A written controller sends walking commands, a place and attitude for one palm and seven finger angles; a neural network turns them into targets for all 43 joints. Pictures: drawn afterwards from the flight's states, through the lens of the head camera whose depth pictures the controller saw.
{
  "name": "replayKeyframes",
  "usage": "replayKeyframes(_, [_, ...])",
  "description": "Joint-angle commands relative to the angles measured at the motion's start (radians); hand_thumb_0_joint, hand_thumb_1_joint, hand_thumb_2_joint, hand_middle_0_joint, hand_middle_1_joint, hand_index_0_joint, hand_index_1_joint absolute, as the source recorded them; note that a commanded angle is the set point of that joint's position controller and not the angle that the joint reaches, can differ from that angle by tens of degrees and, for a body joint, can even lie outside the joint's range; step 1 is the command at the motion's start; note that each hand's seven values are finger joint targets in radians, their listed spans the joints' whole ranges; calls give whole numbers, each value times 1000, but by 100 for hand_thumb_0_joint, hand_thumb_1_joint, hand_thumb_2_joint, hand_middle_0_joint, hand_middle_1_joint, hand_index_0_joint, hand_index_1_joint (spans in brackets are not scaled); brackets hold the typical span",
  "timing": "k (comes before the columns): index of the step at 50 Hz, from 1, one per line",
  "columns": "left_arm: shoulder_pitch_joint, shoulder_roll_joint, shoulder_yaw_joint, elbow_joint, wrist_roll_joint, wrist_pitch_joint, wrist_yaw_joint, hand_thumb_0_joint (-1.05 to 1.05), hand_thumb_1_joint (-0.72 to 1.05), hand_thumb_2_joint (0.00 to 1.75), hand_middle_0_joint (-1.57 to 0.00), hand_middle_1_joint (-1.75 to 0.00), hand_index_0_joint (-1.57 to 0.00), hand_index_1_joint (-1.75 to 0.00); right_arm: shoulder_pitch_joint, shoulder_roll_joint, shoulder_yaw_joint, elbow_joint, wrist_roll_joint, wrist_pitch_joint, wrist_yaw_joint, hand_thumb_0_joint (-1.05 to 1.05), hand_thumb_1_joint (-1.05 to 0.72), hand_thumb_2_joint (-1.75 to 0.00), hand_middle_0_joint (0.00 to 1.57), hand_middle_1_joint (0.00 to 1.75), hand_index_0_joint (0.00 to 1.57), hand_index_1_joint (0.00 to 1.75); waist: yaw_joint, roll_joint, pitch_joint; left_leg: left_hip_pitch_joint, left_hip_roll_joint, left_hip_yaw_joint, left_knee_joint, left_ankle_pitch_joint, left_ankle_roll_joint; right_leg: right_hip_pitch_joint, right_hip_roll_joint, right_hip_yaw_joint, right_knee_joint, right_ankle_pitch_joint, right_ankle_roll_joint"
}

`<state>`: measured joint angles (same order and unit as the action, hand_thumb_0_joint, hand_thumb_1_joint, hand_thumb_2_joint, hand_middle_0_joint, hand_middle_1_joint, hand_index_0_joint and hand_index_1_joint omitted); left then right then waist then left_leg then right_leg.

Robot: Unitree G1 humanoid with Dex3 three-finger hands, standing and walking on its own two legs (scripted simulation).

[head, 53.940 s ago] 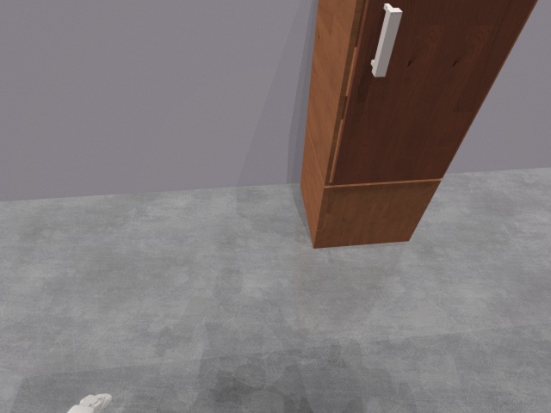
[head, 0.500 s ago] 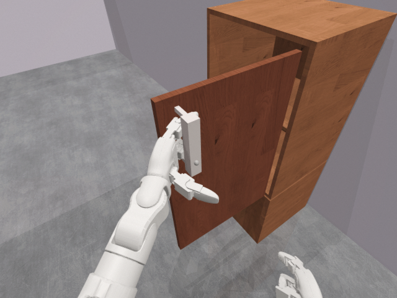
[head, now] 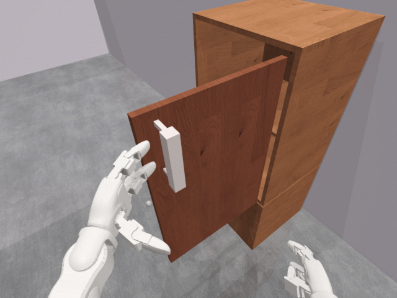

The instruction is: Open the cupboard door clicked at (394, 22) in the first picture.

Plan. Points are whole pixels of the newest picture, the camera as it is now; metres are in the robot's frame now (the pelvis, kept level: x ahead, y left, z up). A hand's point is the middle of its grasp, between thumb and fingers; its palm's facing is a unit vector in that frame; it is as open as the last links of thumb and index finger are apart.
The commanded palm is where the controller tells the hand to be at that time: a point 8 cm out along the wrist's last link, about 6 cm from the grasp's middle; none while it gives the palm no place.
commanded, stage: slide the hand sideways off the handle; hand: left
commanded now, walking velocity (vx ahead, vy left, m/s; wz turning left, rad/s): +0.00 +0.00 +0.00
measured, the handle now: (168, 155) +0.34 +0.10 +0.15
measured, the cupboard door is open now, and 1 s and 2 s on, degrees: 89 89 89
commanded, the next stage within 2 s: draw the hand back to the body in 0.28 s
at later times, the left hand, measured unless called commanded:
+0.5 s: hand (119, 222) +0.19 +0.15 +0.15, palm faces -0.04 -1.00 -0.07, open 16.3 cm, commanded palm +0.17 +0.21 +0.15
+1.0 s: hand (77, 219) +0.19 +0.21 +0.15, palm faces +0.20 -0.95 -0.24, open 15.6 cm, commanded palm +0.15 +0.26 +0.16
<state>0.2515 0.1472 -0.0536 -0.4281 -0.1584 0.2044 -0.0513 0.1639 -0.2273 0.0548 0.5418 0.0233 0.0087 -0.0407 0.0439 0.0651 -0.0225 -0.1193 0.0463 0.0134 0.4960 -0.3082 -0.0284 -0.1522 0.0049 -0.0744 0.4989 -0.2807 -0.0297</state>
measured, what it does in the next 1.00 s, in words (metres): stands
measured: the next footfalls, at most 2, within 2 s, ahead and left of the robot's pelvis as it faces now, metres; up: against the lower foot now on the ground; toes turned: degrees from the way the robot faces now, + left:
none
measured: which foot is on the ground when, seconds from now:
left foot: down 0.00-1.00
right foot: down 0.00-1.00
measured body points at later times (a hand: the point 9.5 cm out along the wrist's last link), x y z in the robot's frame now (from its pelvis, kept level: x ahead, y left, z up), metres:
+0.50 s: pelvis -0.01 +0.01 +0.00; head -0.04 -0.02 +0.44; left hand +0.19 +0.20 +0.16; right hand +0.20 -0.19 -0.07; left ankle -0.02 +0.14 -0.74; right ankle +0.00 -0.10 -0.74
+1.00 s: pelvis -0.01 +0.02 +0.00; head -0.04 +0.00 +0.45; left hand +0.17 +0.26 +0.17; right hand +0.19 -0.18 -0.06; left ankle -0.02 +0.14 -0.74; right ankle +0.00 -0.10 -0.74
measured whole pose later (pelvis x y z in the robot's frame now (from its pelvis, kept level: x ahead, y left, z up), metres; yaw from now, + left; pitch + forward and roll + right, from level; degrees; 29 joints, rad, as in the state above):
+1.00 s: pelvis -0.01 +0.02 +0.00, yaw +0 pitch -5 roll -1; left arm 0.40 0.27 0.15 -0.47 -0.12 0.03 -0.02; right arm 0.19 -0.22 0.07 0.60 0.00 -0.19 -0.07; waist 0.06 0.06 0.01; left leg -0.14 0.02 0.01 0.51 -0.30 0.00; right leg -0.15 -0.02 -0.07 0.47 -0.25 0.00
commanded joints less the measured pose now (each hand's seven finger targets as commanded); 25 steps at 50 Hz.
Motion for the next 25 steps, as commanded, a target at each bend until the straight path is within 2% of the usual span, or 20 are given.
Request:
replayKeyframes(1, [-110, 73, 102, -258, -21, -86, -21, 0, -50, 30, -15, -30, -15, -30, -137, -63, -24, -188, 6, -96, -8, 0, -90, -90, 20, 30, 20, 30, 7, -91, -115, -7, -48, 15, -26, 257, 58, 28, -9, 29, -70, 307, 21])
replayKeyframes(2, [-95, 85, 112, -266, -21, -89, -29, 0, -50, 30, -15, -30, -15, -30, -135, -65, -26, -188, 6, -102, -9, 0, -90, -90, 20, 30, 20, 30, 7, -105, -117, -5, -47, 15, -21, 267, 60, 27, -8, 29, -67, 326, 23])
replayKeyframes(3, [-67, 94, 121, -271, -26, -92, -33, 0, -50, 30, -15, -30, -15, -30, -130, -68, -26, -187, 7, -109, -9, 0, -90, -90, 20, 30, 20, 30, 9, -87, -104, -9, -46, 13, -20, 268, 57, 23, -8, 24, -61, 323, 18])
replayKeyframes(5, [-59, 75, 100, -294, -31, -95, -50, 0, -50, 30, -15, -30, -15, -30, -129, -66, -24, -194, 9, -124, -8, 0, -90, -90, 20, 30, 20, 30, 3, -70, -93, -13, -48, 14, -17, 259, 58, 6, -8, 22, -59, 314, 22])
replayKeyframes(7, [-35, 112, 146, -299, -41, -102, -61, 0, -50, 30, -15, -30, -15, -30, -118, -71, -27, -191, 8, -141, -12, 0, -90, -90, 20, 30, 20, 30, 7, -114, -108, -17, -47, 10, -8, 256, 60, 14, -9, 26, -59, 313, 27])
replayKeyframes(8, [-5, 128, 163, -293, -46, -106, -68, 0, -50, 30, -15, -30, -15, -30, -115, -75, -27, -185, 7, -148, -14, 0, -90, -90, 20, 30, 20, 30, 9, -102, -88, -22, -46, 9, -3, 259, 60, 8, -10, 27, -61, 315, 23])
replayKeyframes(9, [6, 118, 158, -310, -50, -111, -78, 0, -50, 30, -15, -30, -15, -30, -117, -72, -26, -190, 9, -154, -12, 0, -90, -90, 20, 30, 20, 30, 10, -73, -97, -19, -47, 9, -5, 266, 59, 9, -11, 23, -53, 323, 22])
replayKeyframes(11, [33, 110, 151, -329, -61, -120, -96, 0, -50, 30, -15, -30, -15, -30, -111, -73, -24, -193, 11, -171, -13, 0, -90, -90, 20, 30, 20, 30, 9, -68, -100, -23, -48, 7, -2, 266, 58, 5, -9, 16, -44, 327, 24])
replayKeyframes(13, [45, 121, 163, -313, -75, -125, -107, 0, -50, 30, -15, -30, -15, -30, -106, -79, -25, -182, 10, -188, -14, 0, -90, -90, 20, 30, 20, 30, 6, -95, -75, -37, -46, 1, 5, 250, 59, -9, -9, 18, -52, 302, 24])
replayKeyframes(15, [5, 119, 163, -316, -82, -133, -115, 0, -50, 30, -15, -30, -15, -30, -108, -82, -26, -177, 12, -205, -19, 0, -90, -90, 20, 30, 20, 30, -1, -87, -69, -38, -48, -2, 8, 223, 59, -25, -11, 22, -58, 260, 27])
replayKeyframes(17, [-31, 96, 128, -326, -77, -140, -115, 0, -50, 30, -15, -30, -15, -30, -106, -80, -24, -178, 13, -226, -21, 0, -90, -90, 20, 30, 20, 30, -5, -68, -68, -37, -52, -9, 6, 208, 59, -41, -11, 16, -56, 230, 26])
replayKeyframes(18, [-20, 119, 146, -305, -76, -141, -112, 0, -50, 30, -15, -30, -15, -30, -104, -84, -26, -168, 12, -234, -23, 0, -90, -90, 20, 30, 20, 30, -4, -73, -56, -43, -49, -10, 9, 192, 58, -44, -12, 21, -64, 202, 24])
replayKeyframes(19, [-27, 109, 138, -303, -73, -141, -111, 0, -50, 30, -15, -30, -15, -30, -108, -83, -23, -167, 12, -238, -23, 0, -90, -90, 20, 30, 20, 30, -3, -72, -54, -50, -50, -14, -1, 178, 57, -45, -12, 15, -62, 180, 23])
replayKeyframes(21, [-42, 127, 154, -296, -67, -140, -106, 0, -50, 30, -15, -30, -15, -30, -109, -83, -22, -163, 11, -242, -27, 0, -90, -90, 20, 30, 20, 30, 3, -79, -56, -56, -51, -18, -8, 168, 57, -43, -12, 14, -62, 160, 22])
replayKeyframes(23, [-32, 180, 211, -262, -65, -132, -96, 0, -50, 30, -15, -30, -15, -30, -111, -85, -22, -152, 10, -241, -30, 0, -90, -90, 20, 30, 20, 30, 14, -71, -50, -65, -51, -16, -12, 150, 55, -37, -15, 25, -76, 120, 19])
replayKeyframes(24, [-49, 153, 199, -260, -68, -126, -98, 0, -50, 30, -15, -30, -15, -30, -120, -78, -17, -155, 10, -239, -30, 0, -90, -90, 20, 30, 20, 30, 13, -49, -50, -64, -52, -16, -23, 140, 54, -37, -16, 20, -79, 105, 19])
replayKeyframes(25, [-69, 160, 211, -251, -72, -125, -97, 0, -50, 30, -15, -30, -15, -30, -119, -80, -17, -151, 12, -238, -32, 0, -90, -90, 20, 30, 20, 30, 10, -69, -46, -64, -50, -19, -28, 145, 53, -34, -13, 14, -77, 112, 18])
